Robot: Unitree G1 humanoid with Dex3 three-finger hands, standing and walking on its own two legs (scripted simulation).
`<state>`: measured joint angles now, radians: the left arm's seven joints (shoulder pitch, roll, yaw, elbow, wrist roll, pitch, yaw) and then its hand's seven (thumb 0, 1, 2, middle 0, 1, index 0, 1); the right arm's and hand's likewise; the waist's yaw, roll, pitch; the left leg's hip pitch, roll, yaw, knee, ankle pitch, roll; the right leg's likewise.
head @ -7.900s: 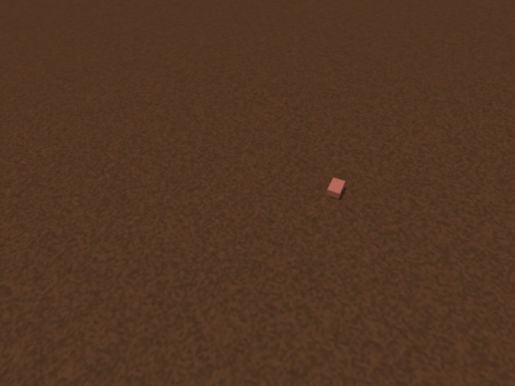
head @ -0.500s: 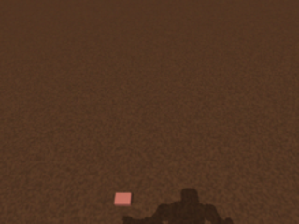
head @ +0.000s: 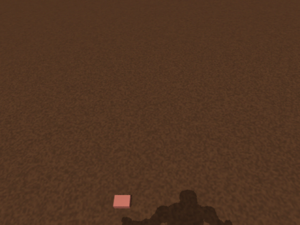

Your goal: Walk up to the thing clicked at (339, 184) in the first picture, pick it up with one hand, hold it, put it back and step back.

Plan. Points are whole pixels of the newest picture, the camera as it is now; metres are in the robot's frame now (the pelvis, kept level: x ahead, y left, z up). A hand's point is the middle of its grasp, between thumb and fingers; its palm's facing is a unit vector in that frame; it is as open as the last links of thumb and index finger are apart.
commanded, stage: stand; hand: left
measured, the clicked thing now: (122, 201) +0.44 +0.26 -0.76
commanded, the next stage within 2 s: walk up in 0.44 s
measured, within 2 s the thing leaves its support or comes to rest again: neither
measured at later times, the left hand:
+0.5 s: hand out of the picture +0.08 +0.26 -0.15, palm faces +0.01 -0.93 -0.36, open 7.4 cm
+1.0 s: hand out of the picture +0.02 +0.32 -0.18, palm faces -0.08 -0.93 -0.36, open 7.4 cm
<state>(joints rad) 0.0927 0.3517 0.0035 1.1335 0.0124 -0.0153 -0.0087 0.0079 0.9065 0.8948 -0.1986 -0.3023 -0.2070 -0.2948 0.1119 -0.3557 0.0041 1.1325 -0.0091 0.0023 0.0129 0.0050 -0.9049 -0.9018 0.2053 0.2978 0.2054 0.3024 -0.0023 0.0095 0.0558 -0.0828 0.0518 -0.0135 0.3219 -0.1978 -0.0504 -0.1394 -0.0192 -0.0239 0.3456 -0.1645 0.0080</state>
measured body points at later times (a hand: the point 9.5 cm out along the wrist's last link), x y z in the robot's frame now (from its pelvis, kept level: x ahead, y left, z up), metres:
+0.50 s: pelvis -0.01 +0.00 +0.00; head +0.02 +0.00 +0.45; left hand +0.08 +0.31 -0.13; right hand +0.07 -0.30 -0.14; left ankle -0.01 +0.15 -0.75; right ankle +0.02 -0.12 -0.75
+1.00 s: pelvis -0.11 +0.06 -0.02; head -0.03 +0.08 +0.42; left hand +0.02 +0.36 -0.16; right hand -0.04 -0.26 -0.13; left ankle -0.07 +0.15 -0.75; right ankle -0.15 -0.09 -0.68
